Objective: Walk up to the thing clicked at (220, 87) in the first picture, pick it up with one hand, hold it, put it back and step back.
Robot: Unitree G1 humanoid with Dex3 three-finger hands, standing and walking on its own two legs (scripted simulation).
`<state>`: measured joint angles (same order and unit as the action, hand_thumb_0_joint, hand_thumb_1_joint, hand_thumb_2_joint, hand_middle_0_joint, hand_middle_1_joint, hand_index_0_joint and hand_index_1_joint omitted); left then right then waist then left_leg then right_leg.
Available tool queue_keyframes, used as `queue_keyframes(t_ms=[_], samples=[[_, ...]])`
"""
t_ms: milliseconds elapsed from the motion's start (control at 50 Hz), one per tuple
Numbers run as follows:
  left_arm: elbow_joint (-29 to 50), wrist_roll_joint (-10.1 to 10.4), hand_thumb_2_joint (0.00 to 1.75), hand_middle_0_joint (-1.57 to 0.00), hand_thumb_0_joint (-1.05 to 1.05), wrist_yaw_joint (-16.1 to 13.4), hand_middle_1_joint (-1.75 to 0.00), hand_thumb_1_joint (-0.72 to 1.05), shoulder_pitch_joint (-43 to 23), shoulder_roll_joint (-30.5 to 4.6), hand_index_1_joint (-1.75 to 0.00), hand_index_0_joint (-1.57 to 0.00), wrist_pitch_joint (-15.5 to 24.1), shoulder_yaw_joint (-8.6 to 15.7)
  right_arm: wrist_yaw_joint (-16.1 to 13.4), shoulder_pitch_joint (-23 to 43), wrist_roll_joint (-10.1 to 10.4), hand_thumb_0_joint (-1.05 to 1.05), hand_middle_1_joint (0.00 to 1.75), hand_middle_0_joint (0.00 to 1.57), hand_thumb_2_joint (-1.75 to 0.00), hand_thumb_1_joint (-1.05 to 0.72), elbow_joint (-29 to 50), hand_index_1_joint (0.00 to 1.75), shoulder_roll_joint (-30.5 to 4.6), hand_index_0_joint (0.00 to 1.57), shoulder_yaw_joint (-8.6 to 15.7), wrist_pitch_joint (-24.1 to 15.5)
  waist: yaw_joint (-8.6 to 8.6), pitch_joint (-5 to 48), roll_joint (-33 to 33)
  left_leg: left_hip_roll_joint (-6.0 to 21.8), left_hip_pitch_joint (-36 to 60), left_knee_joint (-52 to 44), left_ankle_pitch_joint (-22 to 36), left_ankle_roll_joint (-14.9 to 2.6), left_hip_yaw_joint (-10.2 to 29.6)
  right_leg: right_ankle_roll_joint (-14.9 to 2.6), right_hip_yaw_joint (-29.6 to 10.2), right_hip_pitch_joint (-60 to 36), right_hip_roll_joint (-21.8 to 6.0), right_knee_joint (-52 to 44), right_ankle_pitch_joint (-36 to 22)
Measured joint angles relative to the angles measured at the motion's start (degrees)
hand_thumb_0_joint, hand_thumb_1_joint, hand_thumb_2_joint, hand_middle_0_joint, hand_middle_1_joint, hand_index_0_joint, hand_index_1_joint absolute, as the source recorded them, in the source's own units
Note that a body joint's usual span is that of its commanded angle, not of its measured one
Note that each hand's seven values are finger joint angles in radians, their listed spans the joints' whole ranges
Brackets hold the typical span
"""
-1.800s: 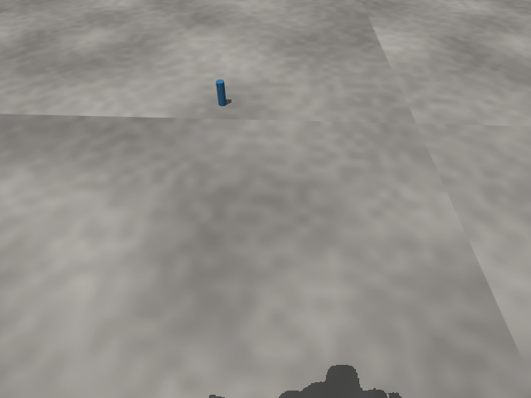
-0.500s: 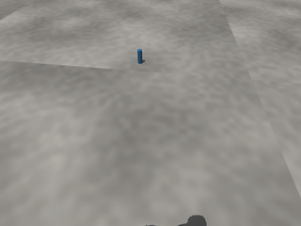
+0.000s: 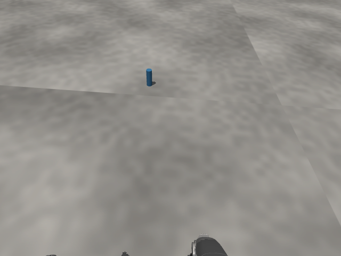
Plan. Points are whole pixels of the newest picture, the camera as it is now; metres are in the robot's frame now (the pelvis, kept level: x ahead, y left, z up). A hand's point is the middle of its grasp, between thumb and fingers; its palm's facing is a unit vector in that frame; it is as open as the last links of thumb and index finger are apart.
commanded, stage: walk up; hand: left
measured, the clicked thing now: (149, 77) +1.79 +0.09 -0.69
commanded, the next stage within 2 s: none
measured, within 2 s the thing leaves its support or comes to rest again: neither
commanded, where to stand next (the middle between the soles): +1.54 -0.07 m, yaw +1 degrees
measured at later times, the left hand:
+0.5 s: hand (93, 180) +0.38 +0.23 -0.14, palm faces +0.00 -0.94 -0.35, open 7.4 cm
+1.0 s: hand (106, 108) +0.73 +0.25 -0.14, palm faces -0.11 -0.94 -0.33, open 7.4 cm
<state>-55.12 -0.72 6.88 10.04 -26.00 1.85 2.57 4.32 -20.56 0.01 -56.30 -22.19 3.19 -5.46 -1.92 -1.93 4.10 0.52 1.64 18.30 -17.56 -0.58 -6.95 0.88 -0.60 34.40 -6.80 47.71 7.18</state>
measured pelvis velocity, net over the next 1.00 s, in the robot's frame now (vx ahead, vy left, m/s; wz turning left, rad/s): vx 0.62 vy -0.02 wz -0.02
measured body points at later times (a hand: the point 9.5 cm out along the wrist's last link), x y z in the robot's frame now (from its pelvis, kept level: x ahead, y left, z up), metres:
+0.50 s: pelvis +0.33 -0.04 +0.00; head +0.34 -0.04 +0.45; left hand +0.38 +0.28 -0.11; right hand +0.46 -0.36 -0.10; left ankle +0.46 +0.12 -0.70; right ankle +0.28 -0.16 -0.74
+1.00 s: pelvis +0.62 -0.02 +0.00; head +0.64 -0.01 +0.45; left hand +0.73 +0.30 -0.12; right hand +0.62 -0.34 -0.11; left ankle +0.55 +0.10 -0.74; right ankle +0.78 -0.18 -0.70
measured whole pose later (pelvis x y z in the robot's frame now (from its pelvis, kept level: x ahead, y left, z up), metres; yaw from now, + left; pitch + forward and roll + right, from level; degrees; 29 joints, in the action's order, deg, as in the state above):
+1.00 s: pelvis +0.62 -0.02 +0.00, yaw -1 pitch -2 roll +2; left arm -50.5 -0.6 5.4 11.6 -25.6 1.8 2.4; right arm 3.3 -22.0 0.3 -51.3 -22.1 2.5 -5.5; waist -1.8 -4.7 3.7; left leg 1.3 -0.4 21.0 -18.1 0.4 -7.3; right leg -0.5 -0.5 32.3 -6.4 40.8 5.9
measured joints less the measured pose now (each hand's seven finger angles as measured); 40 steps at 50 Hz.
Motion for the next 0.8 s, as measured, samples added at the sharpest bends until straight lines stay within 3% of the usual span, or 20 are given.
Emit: queue_keyframes(t_ms=[80, 160, 200, 220, 280, 320, 380, 460, 520, 580, 620, 660, 680, 740, 800], samples=[[0.3, -0.3, 0.90, -0.20, 0.01, 0.3, -0.30, 0.90, -1.8, 0.2, -0.30, -0.20, -0.7, 0.0, -0.2, -1.6, 0.0, 0.01, 0.30, 0.21, -0.90, -0.90, 0.4, 0.30, -0.5, 0.21, 0.2, 0.0, -0.68, -0.5, -1.4, 0.2, 5.0, -2.5, -3.3, 1.57, 0.0, -1.24, 1.4, -0.6, -0.7, -10.7, -4.5], [0.8, -0.2, 0.90, -0.20, 0.01, -0.2, -0.30, 0.90, -4.4, 0.7, -0.30, -0.20, -0.6, 0.2, -0.9, -3.0, -0.4, 0.01, 0.30, 0.21, -0.90, -0.90, 1.0, 0.30, -1.4, 0.21, 0.4, 0.6, -1.60, -0.2, -3.2, 2.0, 7.9, 0.0, -9.8, 3.37, 0.7, -2.92, 3.7, -4.5, 1.3, -17.0, -5.5], [1.2, 0.0, 0.90, -0.20, 0.01, -1.0, -0.30, 0.90, -6.3, 2.9, -0.30, -0.20, 0.2, 0.7, -1.6, -1.3, -0.9, 0.01, 0.30, 0.21, -0.90, -0.90, 0.5, 0.30, -2.4, 0.21, 0.7, 1.6, -0.98, -2.1, -7.5, 6.6, 6.0, 10.0, -13.3, 2.07, 1.3, -2.30, 5.8, -5.4, 4.7, -13.3, -2.1], [2.0, -0.1, 0.90, -0.20, 0.01, -1.2, -0.30, 0.90, -6.7, 3.3, -0.30, -0.20, 0.8, 0.7, -1.9, -0.5, -0.6, 0.01, 0.30, 0.20, -0.90, -0.91, 0.8, 0.30, -2.2, 0.20, 0.7, 2.1, -0.66, -2.9, -8.0, 7.4, 2.6, 19.3, -11.3, 0.73, 2.7, -2.31, 6.3, -5.8, 5.2, -11.5, 0.2], [4.2, 0.6, 0.90, -0.20, 0.01, -2.2, -0.30, 0.90, -6.1, 4.6, -0.30, -0.20, 2.2, 0.8, -2.2, 2.0, 0.3, 0.01, 0.30, 0.20, -0.90, -0.91, 1.6, 0.30, -1.4, 0.20, -0.4, 1.9, 0.93, -4.2, -5.6, 3.5, -10.0, 44.1, -8.7, -0.51, 6.5, -2.70, 5.3, -9.8, 3.9, -11.0, 4.4], [4.7, 1.0, 0.90, -0.21, 0.01, -3.0, -0.30, 0.90, -4.2, 5.5, -0.30, -0.20, 2.5, 0.2, -2.1, 3.6, 0.8, 0.01, 0.30, 0.20, -0.90, -0.91, 2.2, 0.30, -1.9, 0.20, -0.6, 1.7, 1.87, -4.0, -5.5, 2.6, -17.4, 50.8, -5.1, -1.38, 7.6, -2.47, 5.4, -14.5, 3.8, -14.4, 4.9], [4.2, 1.0, 0.90, -0.21, 0.01, -3.5, -0.30, 0.90, 0.0, 5.6, -0.30, -0.20, 2.9, -0.1, -1.6, 6.1, 0.6, 0.01, 0.30, 0.20, -0.90, -0.91, 4.4, 0.30, -2.6, 0.20, -0.3, 1.6, 3.19, -2.7, -5.7, 3.5, -25.8, 48.3, -0.9, -1.88, 8.2, -2.31, 5.0, -20.6, 4.8, -19.0, 5.9], [2.7, 0.5, 0.90, -0.21, 0.01, -3.4, -0.30, 0.90, 4.5, 4.3, -0.30, -0.20, 3.0, -0.2, -0.2, 9.1, 0.0, 0.01, 0.30, 0.20, -0.90, -0.91, 6.6, 0.30, -3.5, 0.20, 0.7, 1.8, 3.58, -1.7, -6.6, 5.7, -33.0, 36.6, 3.9, -0.08, 8.5, -2.38, 5.4, -27.1, 6.3, -23.0, 8.3], [2.4, -0.1, 0.90, -0.21, 0.01, -3.0, -0.30, 0.90, 6.2, 2.6, -0.30, -0.20, 3.0, 0.2, 0.9, 10.2, -0.3, 0.00, 0.30, 0.20, -0.90, -0.91, 7.0, 0.30, -3.6, 0.20, 1.1, 1.8, 4.09, -1.3, -6.4, 6.7, -34.1, 23.9, 8.6, 0.90, 6.7, -1.70, 6.2, -31.0, 6.8, -24.6, 10.9], [2.5, -0.2, 0.90, -0.21, 0.01, -2.8, -0.30, 0.90, 7.4, 0.6, -0.30, -0.20, 3.1, 0.7, 1.6, 10.6, -0.7, 0.00, 0.30, 0.20, -0.90, -0.91, 6.5, 0.30, -3.1, 0.20, 1.2, 1.7, 5.16, -1.0, -5.1, 6.3, -31.8, 16.5, 12.5, 0.64, 4.8, -0.57, 6.3, -33.8, 6.6, -23.0, 15.5], [2.4, -0.3, 0.90, -0.21, 0.01, -3.0, -0.30, 0.90, 8.5, -0.6, -0.30, -0.20, 2.6, 1.0, 1.6, 10.1, -1.2, 0.00, 0.30, 0.20, -0.90, -0.91, 6.3, 0.30, -2.8, 0.20, 1.2, 1.2, 5.31, 0.0, -3.7, 4.9, -28.9, 14.9, 12.2, -0.21, 3.5, -0.40, 6.0, -34.4, 5.3, -18.6, 20.4], [1.7, 0.0, 0.90, -0.21, 0.01, -3.9, -0.30, 0.90, 8.0, -1.1, -0.30, -0.20, 1.7, 1.2, 0.8, 10.4, -2.1, 0.00, 0.30, 0.20, -0.90, -0.91, 6.5, 0.30, -1.7, 0.20, 1.3, 0.4, 4.62, -0.8, -0.6, 2.7, -28.7, 19.9, 7.7, -0.94, 1.6, -2.25, 3.4, -30.1, 2.8, -4.9, 22.8], [1.6, 0.3, 0.90, -0.20, 0.01, -4.3, -0.30, 0.90, 7.8, -0.8, -0.30, -0.20, 1.2, 1.1, 0.5, 10.4, -2.0, 0.00, 0.30, 0.20, -0.90, -0.91, 7.0, 0.30, -1.4, 0.20, 1.2, 0.1, 4.01, -1.2, -0.6, 2.6, -28.3, 21.5, 5.6, -1.14, 1.4, -3.02, 1.1, -26.8, 4.0, 3.2, 22.6], [1.4, 0.6, 0.90, -0.20, 0.01, -4.7, -0.30, 0.90, 6.8, -0.1, -0.30, -0.20, 0.9, -0.4, -0.3, 9.0, -0.7, 0.00, 0.30, 0.20, -0.90, -0.91, 7.1, 0.30, 0.1, 0.20, 0.4, -0.2, 2.30, -1.9, -0.6, 2.6, -23.3, 18.6, 3.7, -1.18, 1.0, -3.89, -1.8, -17.1, 6.8, 17.7, 17.4], [2.4, 1.2, 0.90, -0.20, 0.01, -4.0, -0.30, 0.90, 5.6, 0.0, -0.30, -0.20, 1.4, -0.7, -0.9, 6.1, 0.2, 0.00, 0.30, 0.20, -0.90, -0.91, 6.7, 0.30, 1.0, 0.20, -0.6, -0.4, 1.43, -2.4, 0.3, 1.7, -17.0, 12.1, 4.1, -0.92, 0.4, -3.22, -2.7, -9.8, 5.5, 16.9, 11.7]])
